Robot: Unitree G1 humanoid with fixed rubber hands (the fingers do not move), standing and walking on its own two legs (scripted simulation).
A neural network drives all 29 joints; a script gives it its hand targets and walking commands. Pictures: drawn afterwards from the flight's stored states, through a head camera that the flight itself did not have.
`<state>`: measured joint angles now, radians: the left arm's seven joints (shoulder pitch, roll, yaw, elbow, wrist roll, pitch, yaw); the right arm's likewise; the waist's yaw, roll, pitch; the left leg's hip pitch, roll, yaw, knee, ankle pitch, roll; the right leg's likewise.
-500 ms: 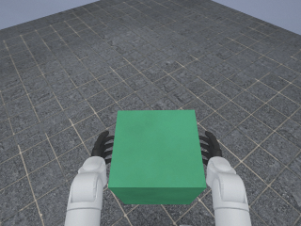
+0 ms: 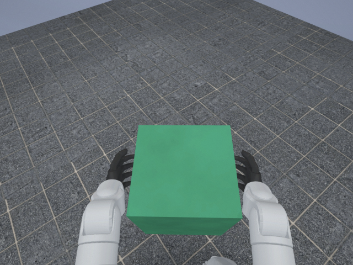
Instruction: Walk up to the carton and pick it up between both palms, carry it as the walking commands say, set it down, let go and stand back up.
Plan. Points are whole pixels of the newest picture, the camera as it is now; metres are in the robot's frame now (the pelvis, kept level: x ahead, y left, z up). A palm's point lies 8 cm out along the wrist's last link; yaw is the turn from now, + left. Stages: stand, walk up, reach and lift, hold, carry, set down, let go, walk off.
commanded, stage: carry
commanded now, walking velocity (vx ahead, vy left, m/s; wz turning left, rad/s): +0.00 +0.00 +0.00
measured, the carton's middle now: (183, 185) +0.31 +0.00 -0.05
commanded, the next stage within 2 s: none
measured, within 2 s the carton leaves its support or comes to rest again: neither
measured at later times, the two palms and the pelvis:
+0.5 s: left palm (131, 122) +0.46 +0.14 +0.03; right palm (244, 122) +0.45 -0.16 +0.03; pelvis +0.18 -0.01 +0.00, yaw -1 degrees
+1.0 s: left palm (139, 84) +0.61 +0.13 +0.03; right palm (235, 84) +0.61 -0.17 +0.02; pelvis +0.33 -0.01 +0.00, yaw -1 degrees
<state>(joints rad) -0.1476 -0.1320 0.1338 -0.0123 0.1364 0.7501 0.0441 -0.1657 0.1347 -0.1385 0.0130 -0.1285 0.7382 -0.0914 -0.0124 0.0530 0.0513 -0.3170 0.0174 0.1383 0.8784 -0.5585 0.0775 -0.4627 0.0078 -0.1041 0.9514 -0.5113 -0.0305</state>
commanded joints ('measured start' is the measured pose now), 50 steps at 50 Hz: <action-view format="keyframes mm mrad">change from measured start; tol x64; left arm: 1 -432 -764 -621 -148 -220 -56 -204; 50 -501 -803 -641 -91 -223 -58 -209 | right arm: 1 -525 770 710 -231 233 -29 242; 50 -587 781 685 -183 225 -39 260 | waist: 1 44 -240 -623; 50 44 -338 -582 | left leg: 1 -48 29 -66 226 549 -49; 14 -132 -21 -89 -216 271 0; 18 509 354 -438 -260 2002 247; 26 355 178 -162 -101 1593 35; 29 -317 -89 -76 357 -21 -54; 32 -448 -48 -85 159 -58 -15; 36 -191 -52 -46 -158 170 3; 40 565 346 -459 -234 2040 267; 47 434 182 -191 -131 1707 57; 50 -166 -50 -56 318 251 -61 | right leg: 1 611 -253 275 -347 1592 -179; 13 678 -234 183 -279 1561 -102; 20 -192 21 44 208 -135 -1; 25 19 11 -23 -258 150 -10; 29 811 -327 334 -292 2072 -265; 37 482 -202 72 -120 1523 -48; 40 -136 35 28 314 -148 39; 42 -245 7 52 256 -171 7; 47 45 8 -32 -312 187 -2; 50 696 -292 298 -323 1892 -240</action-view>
